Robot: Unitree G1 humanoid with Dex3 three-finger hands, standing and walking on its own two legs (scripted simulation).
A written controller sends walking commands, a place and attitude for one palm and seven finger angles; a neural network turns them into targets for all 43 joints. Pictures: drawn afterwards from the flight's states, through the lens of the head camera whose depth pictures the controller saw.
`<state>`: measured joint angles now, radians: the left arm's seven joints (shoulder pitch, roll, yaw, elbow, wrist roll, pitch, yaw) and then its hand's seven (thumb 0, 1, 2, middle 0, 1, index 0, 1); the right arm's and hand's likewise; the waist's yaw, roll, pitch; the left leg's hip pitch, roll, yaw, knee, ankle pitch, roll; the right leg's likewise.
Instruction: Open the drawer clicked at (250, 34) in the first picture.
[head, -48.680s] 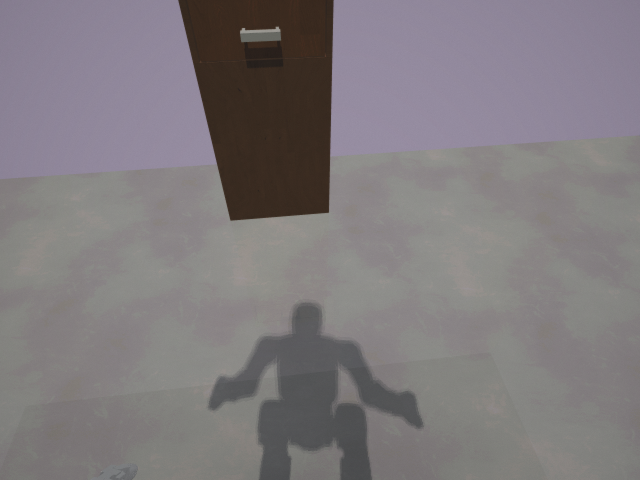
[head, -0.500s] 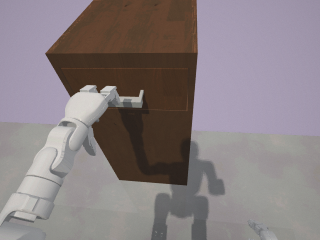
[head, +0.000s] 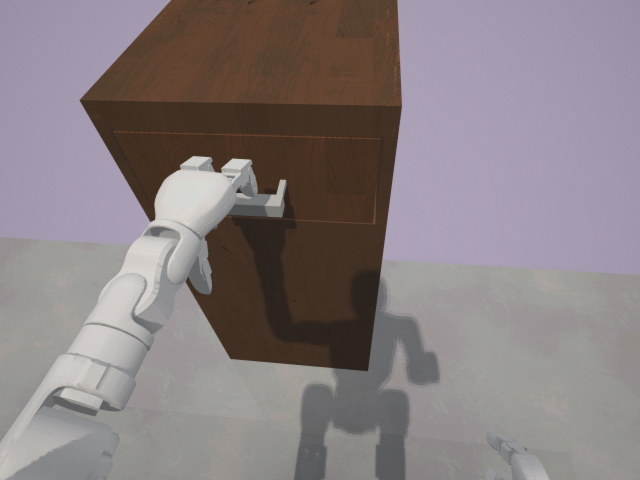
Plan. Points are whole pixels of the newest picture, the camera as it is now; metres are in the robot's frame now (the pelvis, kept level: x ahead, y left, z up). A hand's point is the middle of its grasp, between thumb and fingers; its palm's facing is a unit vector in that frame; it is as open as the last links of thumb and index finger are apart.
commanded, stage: move the hooked fingers above the handle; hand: left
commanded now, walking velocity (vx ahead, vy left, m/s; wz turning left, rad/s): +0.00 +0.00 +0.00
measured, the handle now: (248, 194) +0.52 +0.17 +0.04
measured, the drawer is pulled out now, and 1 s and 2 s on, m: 0.00 0.00 0.00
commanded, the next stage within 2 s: none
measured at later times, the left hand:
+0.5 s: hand (242, 193) +0.47 +0.15 +0.09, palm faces +0.04 -0.04 -1.00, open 13.9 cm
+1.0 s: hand (234, 182) +0.46 +0.16 +0.12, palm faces +0.14 -0.01 -0.99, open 13.9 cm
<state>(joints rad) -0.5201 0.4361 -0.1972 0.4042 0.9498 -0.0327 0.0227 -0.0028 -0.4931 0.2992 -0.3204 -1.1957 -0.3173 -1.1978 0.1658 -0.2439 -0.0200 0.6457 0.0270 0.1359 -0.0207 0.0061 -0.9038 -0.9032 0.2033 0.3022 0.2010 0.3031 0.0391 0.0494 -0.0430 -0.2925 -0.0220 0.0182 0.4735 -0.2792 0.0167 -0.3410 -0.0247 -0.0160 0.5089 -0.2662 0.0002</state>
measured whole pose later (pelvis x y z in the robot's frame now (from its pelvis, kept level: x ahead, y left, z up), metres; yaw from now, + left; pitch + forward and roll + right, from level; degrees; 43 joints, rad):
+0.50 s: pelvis +0.00 -0.01 -0.01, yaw -2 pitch +10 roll +1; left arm -0.76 0.43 -0.10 0.77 1.03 -0.06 0.15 0.00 -0.49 0.30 -0.32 -1.20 -0.32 -1.20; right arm 0.29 -0.25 -0.05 0.69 0.01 0.15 -0.03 0.01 -0.90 -0.90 0.20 0.30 0.20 0.30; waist -0.05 0.04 -0.07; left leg -0.40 0.00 0.05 0.53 -0.30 0.01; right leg -0.47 0.00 0.01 0.57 -0.27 -0.01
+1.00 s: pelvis -0.01 -0.01 -0.01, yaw -1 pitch +9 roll +1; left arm -0.82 0.43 -0.15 0.80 1.04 -0.03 0.24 0.00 -0.49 0.30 -0.32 -1.20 -0.32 -1.20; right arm 0.20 -0.24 -0.03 0.67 0.02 0.11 -0.04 0.00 -0.90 -0.90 0.20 0.30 0.20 0.30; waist -0.04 0.03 -0.07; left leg -0.42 0.00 0.03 0.54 -0.29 0.00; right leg -0.47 -0.01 0.00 0.57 -0.27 -0.01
